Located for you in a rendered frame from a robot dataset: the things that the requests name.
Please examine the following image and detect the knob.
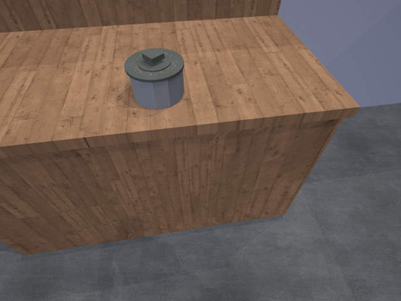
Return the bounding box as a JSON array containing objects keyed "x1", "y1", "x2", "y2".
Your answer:
[{"x1": 142, "y1": 48, "x2": 165, "y2": 64}]

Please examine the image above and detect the pot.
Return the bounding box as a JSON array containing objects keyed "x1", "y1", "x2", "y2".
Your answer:
[{"x1": 130, "y1": 70, "x2": 184, "y2": 109}]

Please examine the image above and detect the lid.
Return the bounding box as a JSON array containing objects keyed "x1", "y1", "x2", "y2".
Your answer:
[{"x1": 124, "y1": 48, "x2": 184, "y2": 83}]

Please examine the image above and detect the table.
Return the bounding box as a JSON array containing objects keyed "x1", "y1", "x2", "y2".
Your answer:
[{"x1": 0, "y1": 0, "x2": 360, "y2": 255}]

